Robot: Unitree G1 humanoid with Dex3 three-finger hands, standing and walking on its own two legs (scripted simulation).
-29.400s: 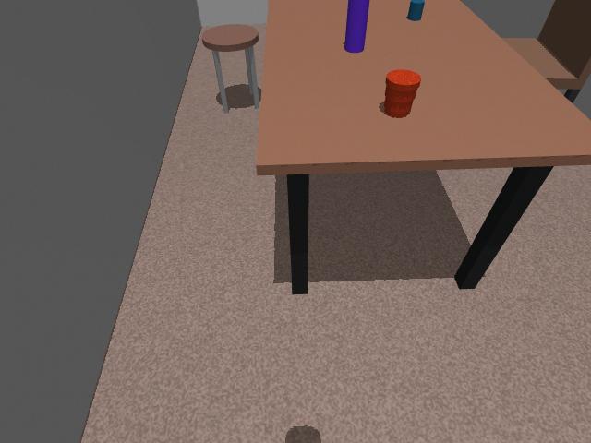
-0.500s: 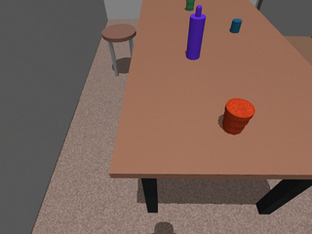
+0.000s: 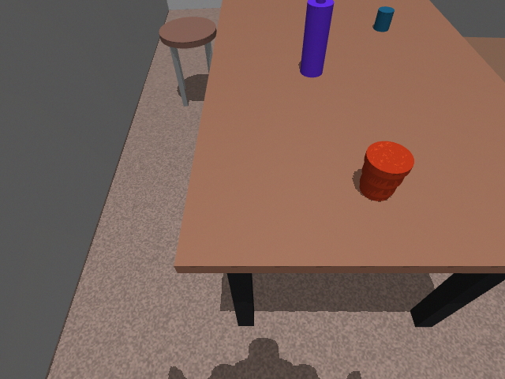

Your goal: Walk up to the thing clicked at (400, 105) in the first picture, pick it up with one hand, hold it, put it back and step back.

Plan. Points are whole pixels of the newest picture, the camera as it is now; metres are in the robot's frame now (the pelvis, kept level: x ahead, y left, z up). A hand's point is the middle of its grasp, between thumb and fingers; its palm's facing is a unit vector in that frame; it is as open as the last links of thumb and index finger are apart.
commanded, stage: step back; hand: right
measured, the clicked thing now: (382, 173) +0.50 -0.23 +0.00
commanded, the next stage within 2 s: none
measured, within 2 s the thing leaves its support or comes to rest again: neither
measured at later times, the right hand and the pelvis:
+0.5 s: hand out of the picture -0.05 -0.22 -0.15, palm faces +0.01 +0.90 -0.44, open 7.4 cm; pelvis -0.10 +0.05 -0.01, yaw -3 degrees
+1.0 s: hand out of the picture -0.15 -0.24 -0.17, palm faces -0.03 +0.90 -0.43, open 7.4 cm; pelvis -0.23 +0.04 -0.02, yaw -1 degrees
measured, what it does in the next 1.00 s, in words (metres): walks backwards: right foot, then left foot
